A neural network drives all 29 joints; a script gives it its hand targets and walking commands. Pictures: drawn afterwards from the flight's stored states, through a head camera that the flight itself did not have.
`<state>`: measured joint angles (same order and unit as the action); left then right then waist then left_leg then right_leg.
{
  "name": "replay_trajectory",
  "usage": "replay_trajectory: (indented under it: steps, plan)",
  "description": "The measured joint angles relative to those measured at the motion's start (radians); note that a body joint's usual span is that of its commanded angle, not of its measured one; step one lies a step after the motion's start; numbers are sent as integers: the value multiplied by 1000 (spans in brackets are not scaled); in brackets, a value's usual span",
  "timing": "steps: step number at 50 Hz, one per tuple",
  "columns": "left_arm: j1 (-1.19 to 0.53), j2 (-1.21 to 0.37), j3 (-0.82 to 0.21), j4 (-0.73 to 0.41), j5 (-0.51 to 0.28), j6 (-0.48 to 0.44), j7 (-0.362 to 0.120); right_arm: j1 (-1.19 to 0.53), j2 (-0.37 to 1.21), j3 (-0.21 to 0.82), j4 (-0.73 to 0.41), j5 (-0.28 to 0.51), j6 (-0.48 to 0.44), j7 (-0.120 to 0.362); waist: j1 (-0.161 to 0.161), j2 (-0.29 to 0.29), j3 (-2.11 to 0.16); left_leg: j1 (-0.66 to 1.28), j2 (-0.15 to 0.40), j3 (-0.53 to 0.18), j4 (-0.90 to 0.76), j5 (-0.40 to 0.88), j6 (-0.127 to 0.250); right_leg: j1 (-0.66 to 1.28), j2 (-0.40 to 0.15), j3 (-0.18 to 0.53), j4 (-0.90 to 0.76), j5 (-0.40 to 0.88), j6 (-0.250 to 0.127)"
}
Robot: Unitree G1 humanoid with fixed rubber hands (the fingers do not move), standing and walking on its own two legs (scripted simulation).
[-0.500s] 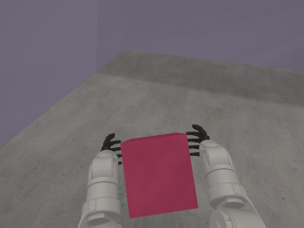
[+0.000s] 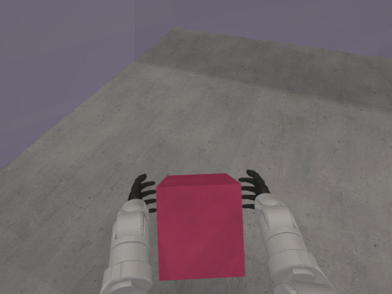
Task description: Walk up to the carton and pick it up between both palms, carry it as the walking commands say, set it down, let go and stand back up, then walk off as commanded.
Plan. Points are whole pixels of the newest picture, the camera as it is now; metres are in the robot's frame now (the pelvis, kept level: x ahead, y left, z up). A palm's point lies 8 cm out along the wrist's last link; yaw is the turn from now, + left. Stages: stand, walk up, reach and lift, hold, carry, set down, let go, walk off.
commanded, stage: set down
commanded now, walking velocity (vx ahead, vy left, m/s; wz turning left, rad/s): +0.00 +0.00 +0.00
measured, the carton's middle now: (198, 216) +0.33 +0.06 -0.13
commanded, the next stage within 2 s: none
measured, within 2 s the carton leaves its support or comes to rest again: neither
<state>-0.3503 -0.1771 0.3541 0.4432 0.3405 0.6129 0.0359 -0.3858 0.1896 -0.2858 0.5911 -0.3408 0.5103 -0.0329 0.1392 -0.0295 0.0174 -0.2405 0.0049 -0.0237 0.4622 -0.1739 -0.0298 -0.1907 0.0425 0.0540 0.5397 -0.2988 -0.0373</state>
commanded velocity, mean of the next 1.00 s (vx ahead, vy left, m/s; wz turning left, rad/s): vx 0.00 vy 0.00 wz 0.00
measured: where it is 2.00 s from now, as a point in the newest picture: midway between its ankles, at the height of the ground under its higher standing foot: outside the picture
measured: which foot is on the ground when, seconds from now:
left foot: down 0.00-1.00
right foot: down 0.00-1.00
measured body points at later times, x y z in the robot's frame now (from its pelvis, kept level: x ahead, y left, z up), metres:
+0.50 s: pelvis -0.03 +0.01 -0.04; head +0.10 +0.03 +0.39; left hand +0.29 +0.21 -0.10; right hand +0.34 -0.07 -0.10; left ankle +0.05 +0.14 -0.74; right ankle +0.00 -0.10 -0.74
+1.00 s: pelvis -0.06 +0.02 -0.13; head +0.12 +0.05 +0.28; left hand +0.32 +0.22 -0.19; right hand +0.38 -0.06 -0.19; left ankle +0.05 +0.14 -0.74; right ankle +0.00 -0.10 -0.74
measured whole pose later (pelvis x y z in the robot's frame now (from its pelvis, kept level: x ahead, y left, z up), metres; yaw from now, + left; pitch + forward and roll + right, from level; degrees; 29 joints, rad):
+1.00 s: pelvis -0.06 +0.02 -0.13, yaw -1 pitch +32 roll -1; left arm -0.64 -0.20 0.49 0.51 0.29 0.30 0.14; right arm -0.78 0.11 -0.40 0.77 -0.28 0.23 -0.08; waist 0.10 -0.07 -0.16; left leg -1.42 -0.01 -0.03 1.20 -0.32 -0.01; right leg -1.35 0.07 0.04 1.26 -0.45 0.01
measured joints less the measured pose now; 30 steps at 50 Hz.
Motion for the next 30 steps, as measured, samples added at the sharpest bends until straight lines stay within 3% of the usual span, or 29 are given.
replay_trajectory:
  steps: [13, 22, 30]
  plan:
    - [30, 10, 20, 28, -28, -221, -13, -9, 3, 12, 46, 42, -194, -52, 2, -3, -35, -271, 13, -24, 107, -21, -9, -252, 19, -21, 75, -9, -5]
    - [-39, -13, 75, 60, -28, -338, 22, -76, 8, -27, 85, 51, -312, -82, -9, -11, -67, -538, 13, -20, 251, -42, -3, -520, 25, -19, 218, -28, 7]
    - [-126, -40, 99, 60, -36, -373, 56, -181, -31, -56, 114, 69, -339, -84, -23, -25, -93, -768, 7, -6, 394, -60, 10, -755, 24, -8, 367, -48, 25]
